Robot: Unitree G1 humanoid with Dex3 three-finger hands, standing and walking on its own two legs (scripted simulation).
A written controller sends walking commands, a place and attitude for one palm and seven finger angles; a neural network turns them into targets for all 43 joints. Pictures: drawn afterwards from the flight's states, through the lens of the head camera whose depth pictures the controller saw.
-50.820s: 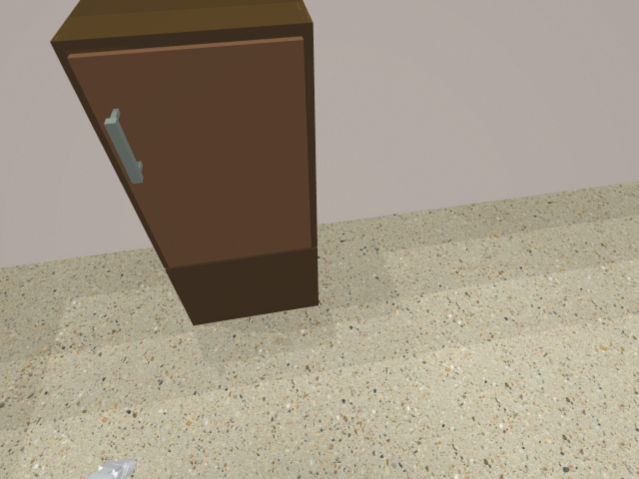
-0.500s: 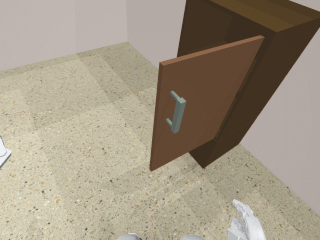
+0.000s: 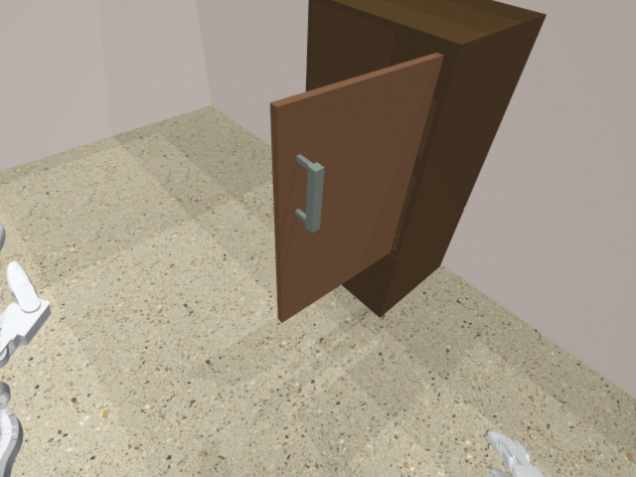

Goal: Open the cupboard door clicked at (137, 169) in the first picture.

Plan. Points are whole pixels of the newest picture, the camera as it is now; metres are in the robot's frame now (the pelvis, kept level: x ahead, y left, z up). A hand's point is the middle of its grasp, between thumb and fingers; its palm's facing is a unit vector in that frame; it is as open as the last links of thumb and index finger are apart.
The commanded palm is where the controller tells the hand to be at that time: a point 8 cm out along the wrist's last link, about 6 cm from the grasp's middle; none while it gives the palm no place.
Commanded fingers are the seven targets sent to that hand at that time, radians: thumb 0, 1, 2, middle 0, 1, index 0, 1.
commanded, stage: stop stepping back and stand still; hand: left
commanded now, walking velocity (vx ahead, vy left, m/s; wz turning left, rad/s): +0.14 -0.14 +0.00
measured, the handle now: (307, 194) +0.58 +0.04 +0.04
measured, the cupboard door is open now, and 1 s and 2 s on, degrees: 87 87 87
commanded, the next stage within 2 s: let the arm hang, fingers relaxed in 0.46 s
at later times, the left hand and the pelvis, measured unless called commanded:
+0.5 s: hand (73, 337) +0.20 +0.23 +0.17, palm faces +0.43 -0.82 -0.37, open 7.4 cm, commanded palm +0.13 +0.29 +0.20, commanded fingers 0.00 0.90 0.90 -0.20 -0.30 -0.20 -0.30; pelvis -0.01 -0.01 +0.02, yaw +0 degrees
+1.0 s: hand out of the picture -0.02 +0.17 -0.16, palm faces +0.12 -0.97 -0.22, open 7.0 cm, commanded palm none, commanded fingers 0.00 0.90 0.90 -0.20 -0.30 -0.20 -0.30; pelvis -0.02 -0.02 +0.01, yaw +5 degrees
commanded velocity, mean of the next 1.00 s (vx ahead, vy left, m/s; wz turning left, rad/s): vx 0.05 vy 0.01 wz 0.00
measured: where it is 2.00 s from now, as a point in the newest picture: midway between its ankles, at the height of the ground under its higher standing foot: outside the picture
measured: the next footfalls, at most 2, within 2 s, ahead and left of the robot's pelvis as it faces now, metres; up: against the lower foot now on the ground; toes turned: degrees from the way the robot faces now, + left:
right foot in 0.20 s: +0.03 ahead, -0.10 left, +0.00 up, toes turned +2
left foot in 0.54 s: +0.02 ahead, +0.11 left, +0.00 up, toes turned +4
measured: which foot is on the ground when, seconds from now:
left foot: down 0.00-0.20, up 0.22-0.52, down 0.54-1.00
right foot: up 0.00-0.18, down 0.20-1.00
